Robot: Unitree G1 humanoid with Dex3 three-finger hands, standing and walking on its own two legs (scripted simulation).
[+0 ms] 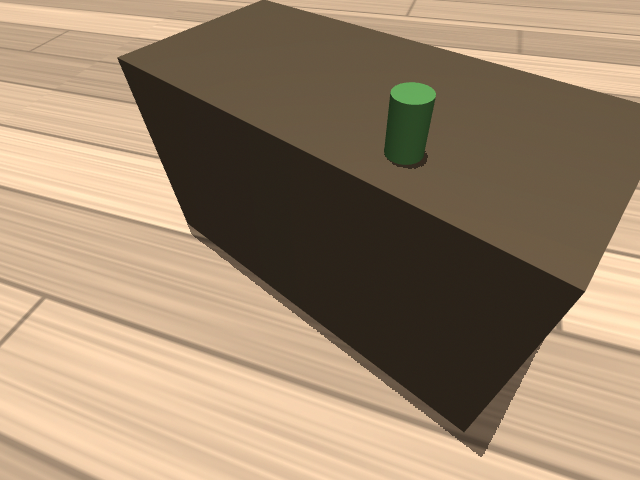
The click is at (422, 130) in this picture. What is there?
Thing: squat round
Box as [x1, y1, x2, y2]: [384, 82, 435, 164]
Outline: 421,83 401,83 394,86 390,92 384,153 387,158 397,163 414,163 420,160 423,156 435,92 429,86
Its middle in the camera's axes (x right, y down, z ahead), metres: +0.18 -0.22 +0.78
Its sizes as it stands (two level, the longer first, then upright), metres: 0.084 0.084 0.136
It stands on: a support 0.75 m high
